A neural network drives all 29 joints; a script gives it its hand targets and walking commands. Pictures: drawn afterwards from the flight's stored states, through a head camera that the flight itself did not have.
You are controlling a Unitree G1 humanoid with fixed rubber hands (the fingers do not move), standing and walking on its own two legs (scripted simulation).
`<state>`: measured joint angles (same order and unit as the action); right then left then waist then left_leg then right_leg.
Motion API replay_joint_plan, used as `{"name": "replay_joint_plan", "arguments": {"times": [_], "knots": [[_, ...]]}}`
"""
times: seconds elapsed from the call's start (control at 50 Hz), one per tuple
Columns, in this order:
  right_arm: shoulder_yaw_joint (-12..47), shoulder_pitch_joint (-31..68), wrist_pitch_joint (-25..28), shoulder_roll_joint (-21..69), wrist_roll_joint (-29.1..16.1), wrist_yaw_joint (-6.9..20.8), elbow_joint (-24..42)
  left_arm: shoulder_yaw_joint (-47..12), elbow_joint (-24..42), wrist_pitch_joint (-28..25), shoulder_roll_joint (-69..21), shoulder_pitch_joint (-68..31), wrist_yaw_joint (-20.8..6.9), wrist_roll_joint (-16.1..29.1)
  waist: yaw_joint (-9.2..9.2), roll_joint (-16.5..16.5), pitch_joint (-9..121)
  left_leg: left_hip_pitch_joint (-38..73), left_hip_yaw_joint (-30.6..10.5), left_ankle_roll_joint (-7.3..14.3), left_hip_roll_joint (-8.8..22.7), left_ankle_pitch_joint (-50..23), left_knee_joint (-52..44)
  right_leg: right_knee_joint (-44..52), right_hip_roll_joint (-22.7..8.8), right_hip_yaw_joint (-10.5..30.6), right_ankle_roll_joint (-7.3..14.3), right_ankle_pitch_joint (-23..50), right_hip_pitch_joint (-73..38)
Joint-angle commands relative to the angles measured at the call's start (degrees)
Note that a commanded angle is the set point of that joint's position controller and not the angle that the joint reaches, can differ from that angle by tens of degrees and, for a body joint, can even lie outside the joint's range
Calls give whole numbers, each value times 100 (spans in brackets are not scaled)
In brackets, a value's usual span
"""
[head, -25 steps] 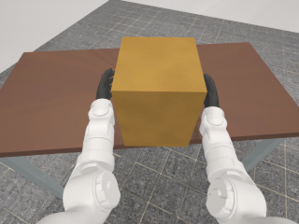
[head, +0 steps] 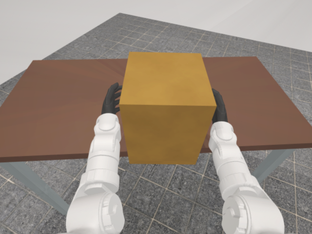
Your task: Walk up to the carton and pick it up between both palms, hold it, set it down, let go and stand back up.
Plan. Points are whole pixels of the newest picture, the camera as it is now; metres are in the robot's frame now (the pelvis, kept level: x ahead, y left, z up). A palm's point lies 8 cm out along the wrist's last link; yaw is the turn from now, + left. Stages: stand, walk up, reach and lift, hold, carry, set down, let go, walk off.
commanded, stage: reach and lift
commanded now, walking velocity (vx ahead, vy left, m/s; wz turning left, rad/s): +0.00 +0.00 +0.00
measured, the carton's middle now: (163, 110) +0.43 -0.03 +0.08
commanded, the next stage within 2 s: none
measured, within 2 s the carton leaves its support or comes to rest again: leaves its support in 0.16 s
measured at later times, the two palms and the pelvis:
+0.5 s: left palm (103, 112) +0.36 +0.12 +0.16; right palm (228, 116) +0.34 -0.17 +0.15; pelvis -0.05 -0.01 +0.00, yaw -1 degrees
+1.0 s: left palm (100, 95) +0.38 +0.12 +0.20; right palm (230, 103) +0.35 -0.17 +0.18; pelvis -0.05 -0.01 +0.00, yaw +0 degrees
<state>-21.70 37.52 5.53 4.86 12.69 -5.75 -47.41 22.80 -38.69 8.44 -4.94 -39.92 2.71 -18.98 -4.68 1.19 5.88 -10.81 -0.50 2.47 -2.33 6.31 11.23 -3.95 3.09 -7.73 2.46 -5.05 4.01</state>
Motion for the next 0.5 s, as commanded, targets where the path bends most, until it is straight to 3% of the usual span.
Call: {"name": "replay_joint_plan", "arguments": {"times": [0.0, 0.12, 0.22, 0.34, 0.48], "knots": [[1831, 4003, 309, 2126, 28, 574, 1085, -2281, 873, -262, -2786, -3634, -696, 255, -65, -402, 3343, 1307, -508, -378, 378, -3305, 461, -853, -210, 403, -221, 3842, -1563], [1857, 4262, 140, 2016, -62, 576, 1268, -2367, 1034, -51, -2662, -3764, -688, 407, -29, -329, 3313, 1395, -504, -365, 373, -2859, 461, -846, -202, 371, -202, 3344, -1354], [1816, 4681, -63, 2001, -58, 588, 1304, -2260, 946, 124, -2444, -4069, -698, 525, 59, -172, 3200, 1120, -440, -241, 342, -1853, 296, -896, -241, 367, -232, 2698, -1342], [1548, 5193, -373, 1946, -46, 587, 1040, -1932, 642, 400, -2105, -4522, -741, 584, 142, -129, 2810, 732, -329, -76, 307, -718, 136, -952, -326, 391, -296, 1746, -1199], [1154, 5448, -750, 1792, -22, 561, 713, -1566, 452, 710, -1725, -4887, -818, 589, 117, -207, 2484, 559, -227, 14, 291, -150, 108, -928, -423, 449, -390, 944, -970]]}}
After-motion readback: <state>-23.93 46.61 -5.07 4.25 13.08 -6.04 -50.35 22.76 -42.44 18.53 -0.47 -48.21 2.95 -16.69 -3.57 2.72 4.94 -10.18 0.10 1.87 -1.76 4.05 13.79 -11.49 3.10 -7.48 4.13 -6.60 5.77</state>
